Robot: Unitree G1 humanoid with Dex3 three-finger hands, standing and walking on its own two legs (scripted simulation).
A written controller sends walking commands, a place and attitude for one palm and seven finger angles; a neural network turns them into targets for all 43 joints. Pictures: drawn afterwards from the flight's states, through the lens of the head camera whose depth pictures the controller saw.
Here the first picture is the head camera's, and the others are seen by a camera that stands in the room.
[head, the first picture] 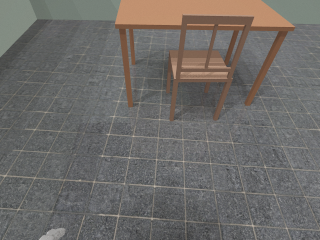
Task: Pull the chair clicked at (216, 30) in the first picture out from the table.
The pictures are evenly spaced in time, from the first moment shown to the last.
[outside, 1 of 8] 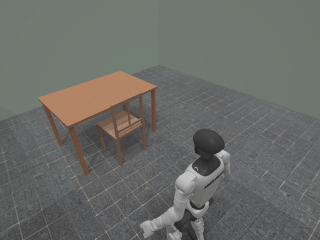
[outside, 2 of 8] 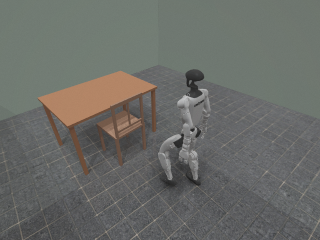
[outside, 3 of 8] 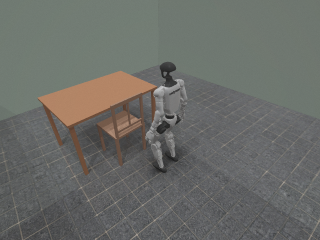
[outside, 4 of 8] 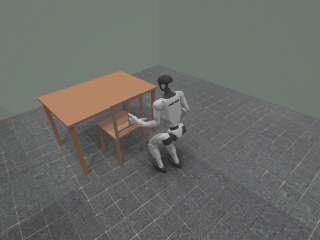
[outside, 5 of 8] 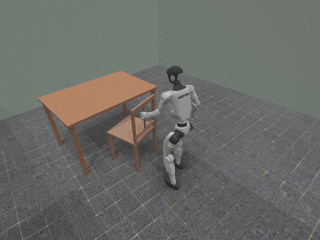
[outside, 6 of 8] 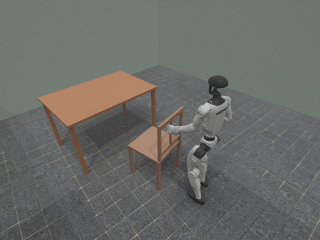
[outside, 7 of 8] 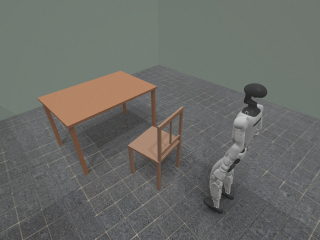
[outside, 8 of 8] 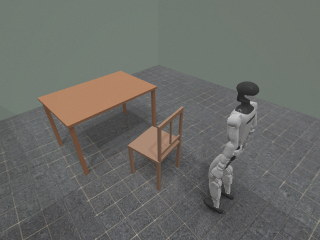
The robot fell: no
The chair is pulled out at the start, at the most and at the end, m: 0.00 0.55 0.55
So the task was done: yes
